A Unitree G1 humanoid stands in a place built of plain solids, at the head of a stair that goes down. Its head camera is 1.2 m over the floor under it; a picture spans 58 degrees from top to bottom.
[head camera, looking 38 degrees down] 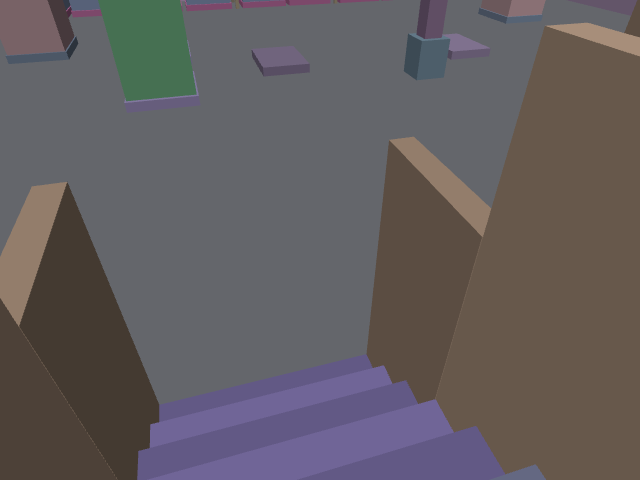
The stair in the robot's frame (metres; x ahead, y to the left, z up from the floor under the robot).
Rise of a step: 0.18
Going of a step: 0.22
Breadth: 1.20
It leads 16 degrees to the left of straight ahead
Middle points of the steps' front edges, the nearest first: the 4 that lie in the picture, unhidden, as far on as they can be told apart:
0.81 0.11 -0.37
1.02 0.17 -0.55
1.23 0.23 -0.73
1.45 0.29 -0.92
